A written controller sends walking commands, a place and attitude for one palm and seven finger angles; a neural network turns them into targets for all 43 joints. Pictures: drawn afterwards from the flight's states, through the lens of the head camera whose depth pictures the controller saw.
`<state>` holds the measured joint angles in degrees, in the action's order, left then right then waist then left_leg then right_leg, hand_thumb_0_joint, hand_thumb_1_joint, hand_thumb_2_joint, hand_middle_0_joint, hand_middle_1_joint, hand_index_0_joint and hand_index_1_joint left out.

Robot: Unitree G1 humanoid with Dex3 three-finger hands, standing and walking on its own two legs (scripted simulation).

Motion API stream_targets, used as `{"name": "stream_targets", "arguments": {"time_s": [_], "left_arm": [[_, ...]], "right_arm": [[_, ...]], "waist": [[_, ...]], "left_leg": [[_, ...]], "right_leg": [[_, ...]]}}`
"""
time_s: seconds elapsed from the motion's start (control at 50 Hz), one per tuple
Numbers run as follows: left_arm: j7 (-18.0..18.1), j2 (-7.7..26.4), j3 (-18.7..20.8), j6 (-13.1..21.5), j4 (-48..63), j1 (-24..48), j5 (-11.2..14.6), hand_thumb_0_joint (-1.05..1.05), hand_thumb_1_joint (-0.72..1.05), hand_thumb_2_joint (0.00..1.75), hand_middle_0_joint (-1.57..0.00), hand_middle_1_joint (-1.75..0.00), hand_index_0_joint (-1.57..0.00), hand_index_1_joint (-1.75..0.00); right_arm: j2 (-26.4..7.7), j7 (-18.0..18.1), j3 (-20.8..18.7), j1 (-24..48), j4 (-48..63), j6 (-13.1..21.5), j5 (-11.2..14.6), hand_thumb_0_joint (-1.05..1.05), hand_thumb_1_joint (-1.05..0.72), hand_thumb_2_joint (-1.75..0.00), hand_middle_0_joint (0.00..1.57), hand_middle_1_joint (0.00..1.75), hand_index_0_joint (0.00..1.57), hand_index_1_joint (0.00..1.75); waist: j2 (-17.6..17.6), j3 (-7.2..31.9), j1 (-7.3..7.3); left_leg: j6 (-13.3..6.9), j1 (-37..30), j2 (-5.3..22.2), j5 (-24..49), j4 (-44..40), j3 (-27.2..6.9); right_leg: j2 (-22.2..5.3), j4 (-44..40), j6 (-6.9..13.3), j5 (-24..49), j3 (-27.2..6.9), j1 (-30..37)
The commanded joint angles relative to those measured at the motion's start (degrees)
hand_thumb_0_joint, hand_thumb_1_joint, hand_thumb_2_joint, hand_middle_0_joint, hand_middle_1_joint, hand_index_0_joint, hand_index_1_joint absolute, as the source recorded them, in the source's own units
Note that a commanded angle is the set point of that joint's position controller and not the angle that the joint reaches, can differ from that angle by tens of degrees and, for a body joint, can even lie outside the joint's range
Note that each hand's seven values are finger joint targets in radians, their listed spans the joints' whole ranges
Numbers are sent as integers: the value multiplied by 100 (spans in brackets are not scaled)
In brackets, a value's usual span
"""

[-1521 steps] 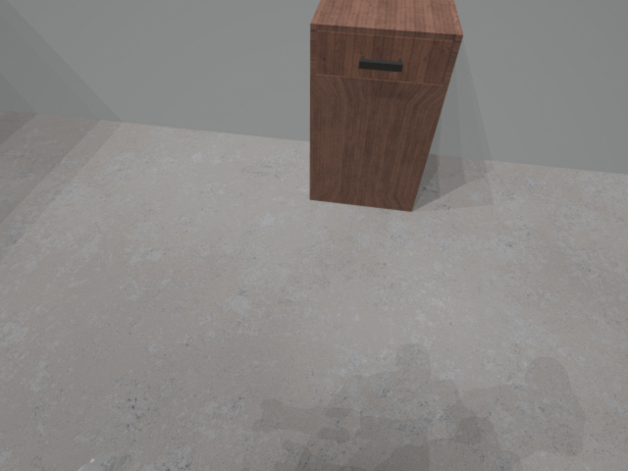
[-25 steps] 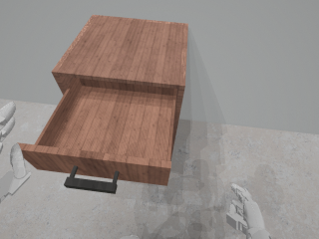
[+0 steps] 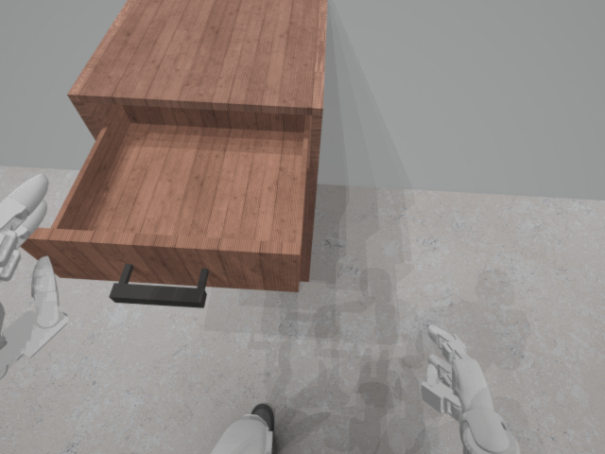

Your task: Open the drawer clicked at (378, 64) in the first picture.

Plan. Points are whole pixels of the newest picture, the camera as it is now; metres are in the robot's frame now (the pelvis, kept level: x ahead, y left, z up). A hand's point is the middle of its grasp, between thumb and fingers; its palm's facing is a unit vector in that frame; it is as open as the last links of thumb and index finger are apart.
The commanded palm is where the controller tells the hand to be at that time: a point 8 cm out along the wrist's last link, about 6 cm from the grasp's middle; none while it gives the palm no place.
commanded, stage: step back with the hand held close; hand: left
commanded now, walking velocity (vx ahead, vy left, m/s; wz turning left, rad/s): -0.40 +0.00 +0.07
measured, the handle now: (162, 283) +0.35 +0.25 -0.08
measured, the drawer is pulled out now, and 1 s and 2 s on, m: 0.30 0.30 0.30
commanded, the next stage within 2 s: stop stepping back and stand still in 0.18 s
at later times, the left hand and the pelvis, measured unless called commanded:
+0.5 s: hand out of the picture +0.05 +0.18 +0.18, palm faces +0.36 -0.77 -0.52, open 7.4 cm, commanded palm -0.02 +0.23 +0.19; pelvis -0.13 -0.05 +0.00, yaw +3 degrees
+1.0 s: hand out of the picture -0.01 +0.18 +0.17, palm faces +0.48 -0.76 -0.44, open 7.4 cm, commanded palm -0.07 +0.22 +0.19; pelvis -0.17 -0.07 +0.00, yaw +6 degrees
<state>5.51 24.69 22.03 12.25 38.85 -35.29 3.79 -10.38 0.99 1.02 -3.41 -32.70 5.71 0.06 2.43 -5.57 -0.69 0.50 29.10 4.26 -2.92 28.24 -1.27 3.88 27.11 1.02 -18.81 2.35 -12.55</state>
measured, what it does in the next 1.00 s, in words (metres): walks backwards: left foot, then left foot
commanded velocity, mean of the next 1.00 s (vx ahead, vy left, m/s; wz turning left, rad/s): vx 0.05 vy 0.04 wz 0.01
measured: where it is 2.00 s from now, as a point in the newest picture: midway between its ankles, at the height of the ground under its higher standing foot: outside the picture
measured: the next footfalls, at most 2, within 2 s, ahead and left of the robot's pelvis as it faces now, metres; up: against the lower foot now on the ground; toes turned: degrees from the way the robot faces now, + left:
left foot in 0.20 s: -0.01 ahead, +0.10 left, +0.00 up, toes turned +4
left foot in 0.70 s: -0.14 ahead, +0.06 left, +0.00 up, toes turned +8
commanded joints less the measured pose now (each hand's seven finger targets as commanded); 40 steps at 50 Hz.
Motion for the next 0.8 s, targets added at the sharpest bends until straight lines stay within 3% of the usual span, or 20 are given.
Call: {"name": "stream_targets", "arguments": {"time_s": [0.0, 0.04, 0.12, 0.14, 0.16, 0.18, 0.2, 0.22, 0.24, 0.3, 0.36, 0.4, 0.44, 0.48, 0.52, 0.58, 0.62, 0.68, 0.72, 0.78], "left_arm": [[95, 844, 888, 387, 873, -649, 126, 0, 90, 90, -20, -30, -20, -30], [224, 770, 938, 291, 629, -712, 65, 0, 90, 90, -20, -30, -20, -30], [369, 629, 754, 204, 551, -463, -153, 0, 90, 90, -20, -30, -20, -30], [388, 599, 625, 204, 803, -329, -128, 0, 90, 90, -20, -30, -20, -30], [416, 702, 569, 199, 1083, -219, -120, 0, 90, 90, -20, -30, -20, -30], [393, 709, 526, 256, 1328, -184, -119, 0, 90, 90, -20, -30, -20, -30], [305, 667, 407, 399, 1627, -237, -53, 0, 90, 90, -20, -30, -20, -30], [350, 745, 642, 387, 1392, -568, -111, 0, 90, 90, -20, -30, -20, -30], [324, 820, 705, 352, 1619, -625, -82, 0, 90, 90, -20, -30, -20, -30], [401, 635, 744, 239, 1671, -809, -78, 0, 90, 90, -20, -30, -20, -30], [469, 752, 924, 83, 1357, -855, -9, 0, 90, 90, -20, -30, -20, -30], [455, 733, 820, 103, 942, -639, -15, 0, 90, 90, -20, -30, -20, -30], [457, 684, 693, 14, 661, -274, 3, 0, 90, 90, -20, -30, -20, -30], [431, 569, 563, -25, 418, -51, -7, 0, 90, 90, -20, -30, -20, -30], [402, 558, 487, 23, 212, -39, -122, 0, 90, 90, -20, -30, -20, -30], [457, 560, 381, 90, 375, -34, -270, 0, 90, 90, -20, -30, -20, -30], [506, 520, 346, 160, 666, -149, -282, 0, 90, 90, -20, -30, -20, -30], [492, 769, 535, 358, 1236, -129, -259, 0, 90, 90, -20, -30, -20, -30], [475, 779, 694, 274, 858, -382, -277, 0, 90, 90, -20, -30, -20, -30], [461, 688, 639, 295, 471, -69, -232, 0, 90, 90, -20, -30, -20, -30]], "right_arm": [[-772, 165, -533, 212, 969, 66, 335, 0, -90, -90, 20, 30, 20, 30], [-437, 299, -357, 417, 902, -43, 174, 0, -90, -90, 20, 30, 20, 30], [-483, 545, -197, 331, 816, -233, 44, 0, -90, -90, 20, 30, 20, 30], [-547, 545, -265, 214, 796, -251, 50, 0, -90, -90, 20, 30, 20, 30], [-673, 540, -382, 234, 794, -224, 104, 0, -90, -90, 20, 30, 20, 30], [-752, 446, -476, 75, 881, -170, 123, 0, -90, -90, 20, 30, 20, 30], [-898, 317, -571, -108, 938, -3, 189, 0, -90, -90, 20, 30, 20, 30], [-692, 270, -570, -125, 871, 141, 68, 0, -90, -90, 20, 30, 20, 30], [-686, 242, -488, -114, 851, 211, -69, 0, -90, -90, 20, 30, 20, 30], [-735, 170, -522, -248, 752, 265, 46, 0, -90, -90, 20, 30, 20, 30], [-816, 206, -423, -152, 921, 227, 138, 0, -90, -90, 20, 30, 20, 30], [-780, 239, -365, -136, 954, 163, 173, 0, -90, -90, 20, 30, 20, 30], [-800, 300, -507, -312, 851, 66, 206, 0, -90, -90, 20, 30, 20, 30], [-750, 291, -425, -257, 683, 10, 107, 0, -90, -90, 20, 30, 20, 30], [-737, 321, -339, -126, 678, 28, 58, 0, -90, -90, 20, 30, 20, 30], [-731, 377, -301, -153, 664, 213, 36, 0, -90, -90, 20, 30, 20, 30], [-763, 366, -310, -389, 666, 356, 1, 0, -90, -90, 20, 30, 20, 30], [-1040, 318, -473, -388, 852, 449, 6, 0, -90, -90, 20, 30, 20, 30], [-801, 300, -385, -347, 785, 404, 98, 0, -90, -90, 20, 30, 20, 30], [-888, 362, -428, -328, 726, 426, 134, 0, -90, -90, 20, 30, 20, 30]], "waist": [[-1638, 1665, 37], [-1091, 1239, 116], [-800, 1248, 243], [-600, 1338, 289], [-158, 1474, 266], [548, 1735, 110], [869, 1915, 69], [1174, 2040, 40], [1406, 2008, 52], [884, 1841, 92], [704, 1322, 110], [-2, 894, 202], [-1634, 736, 216], [-1289, 640, 371], [-1036, 658, 315], [-1112, 730, 178], [-598, 841, 196], [1083, 1054, 88], [1141, 816, 102], [-24, 376, 152]], "left_leg": [[31, -1019, -653, -1899, 2734, 157], [85, 126, -510, -2722, 3482, -248], [69, -168, -475, -1791, 272, 130], [38, -697, -387, -678, -594, 226], [-76, -1316, 113, 1443, -1097, 21], [-291, -2157, 818, 3351, -744, -443], [-496, -2684, 1320, 4010, -731, -619], [-711, -2688, 1433, 4496, -431, -941], [-820, -2165, 1508, 4011, -628, -1125], [-805, -2210, 1154, 2756, -458, -695], [-543, -928, 775, -753, -629, -395], [-176, -238, 37, -2729, -76, 19], [48, -824, -570, -2280, 2792, 119], [-19, -583, -459, -1980, 3590, -139], [-103, -805, -344, -1941, 2591, 85], [-332, -1286, -438, -2292, 628, 458], [-437, -1613, -448, -2088, -815, 531], [-719, -1642, 555, -1227, -1240, -615], [-782, -516, 704, -3120, -1567, -823], [-607, -81, 246, -2848, -784, -347]], "right_leg": [[-2235, -1026, 549, 3046, -1185, -622], [-2439, -687, 986, 4173, -1144, -248], [-1595, 160, 366, 5594, -445, 920], [-1437, 396, 178, 5193, -317, 879], [-1156, 748, -47, 4309, -141, 730], [-854, 1068, -175, 1911, -66, -88], [-713, 1477, -130, -88, -209, -569], [-576, 1825, -93, -790, -218, -977], [-542, 2269, -160, -1084, -333, -843], [-503, 1905, -207, -735, -176, -859], [-553, 379, -240, -270, 78, 234], [-863, -805, -32, -81, -125, 586], [-2380, -2094, 716, -2617, -2417, -1468], [-2342, -1863, 732, -1854, -1901, -1558], [-2017, -1722, 512, -1567, -1167, -1431], [-1905, -1687, 434, -1688, -1103, -935], [-1627, -1292, 305, -1517, -980, -393], [-665, 635, -58, 3, -44, 23], [-592, 924, -110, -547, 152, 259], [-650, 29, -95, -482, -251, 473]]}}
